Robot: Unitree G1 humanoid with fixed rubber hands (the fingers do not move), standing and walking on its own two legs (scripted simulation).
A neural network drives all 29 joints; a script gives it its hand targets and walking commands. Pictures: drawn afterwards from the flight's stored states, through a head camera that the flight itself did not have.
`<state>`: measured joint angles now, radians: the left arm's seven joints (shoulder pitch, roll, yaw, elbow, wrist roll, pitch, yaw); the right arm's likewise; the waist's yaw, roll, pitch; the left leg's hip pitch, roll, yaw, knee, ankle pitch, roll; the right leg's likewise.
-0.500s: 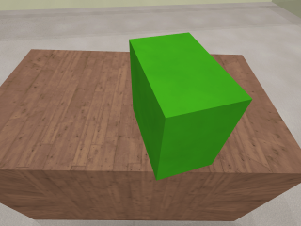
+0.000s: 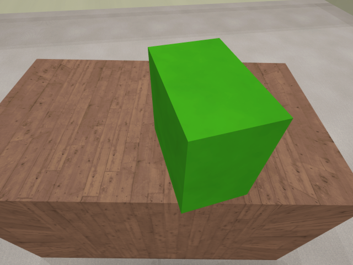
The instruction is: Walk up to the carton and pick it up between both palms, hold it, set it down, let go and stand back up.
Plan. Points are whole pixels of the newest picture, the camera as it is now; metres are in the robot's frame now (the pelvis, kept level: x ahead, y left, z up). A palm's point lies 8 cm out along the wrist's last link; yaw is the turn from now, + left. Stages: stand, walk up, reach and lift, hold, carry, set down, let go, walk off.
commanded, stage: walk up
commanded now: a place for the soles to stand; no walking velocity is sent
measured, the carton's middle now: (200, 125) +0.43 -0.06 +0.08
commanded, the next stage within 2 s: none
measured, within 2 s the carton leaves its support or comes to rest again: neither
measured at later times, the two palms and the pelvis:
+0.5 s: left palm out of the picture +0.04 +0.19 -0.09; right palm out of the picture -0.01 -0.44 -0.12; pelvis -0.06 -0.13 +0.00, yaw +0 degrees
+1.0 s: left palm out of the picture -0.03 +0.24 -0.11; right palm out of the picture -0.08 -0.41 -0.10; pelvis -0.12 -0.08 -0.01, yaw +3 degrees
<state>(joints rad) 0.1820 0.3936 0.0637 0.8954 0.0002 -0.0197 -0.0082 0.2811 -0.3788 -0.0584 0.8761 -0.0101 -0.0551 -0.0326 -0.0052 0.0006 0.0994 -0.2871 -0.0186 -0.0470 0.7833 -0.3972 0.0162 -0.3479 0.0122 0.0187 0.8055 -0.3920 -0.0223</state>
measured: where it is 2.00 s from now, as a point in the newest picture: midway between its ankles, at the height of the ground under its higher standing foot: outside the picture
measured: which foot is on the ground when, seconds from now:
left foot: down 0.00-0.32, up 0.34-0.82, down 0.84-1.00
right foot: down 0.00-0.00, up 0.02-0.30, down 0.32-0.88, up 0.90-1.00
